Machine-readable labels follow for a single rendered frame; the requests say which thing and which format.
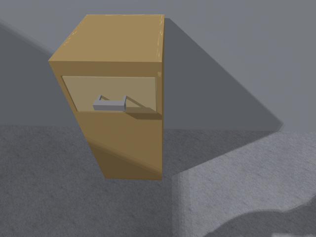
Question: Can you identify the drawer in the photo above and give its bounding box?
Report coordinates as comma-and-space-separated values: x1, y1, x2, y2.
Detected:
62, 76, 157, 113

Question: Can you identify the handle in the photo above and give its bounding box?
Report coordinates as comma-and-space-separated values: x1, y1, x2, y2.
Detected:
93, 95, 127, 111

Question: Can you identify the cabinet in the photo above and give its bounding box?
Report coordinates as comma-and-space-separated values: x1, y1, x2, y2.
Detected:
48, 14, 164, 180

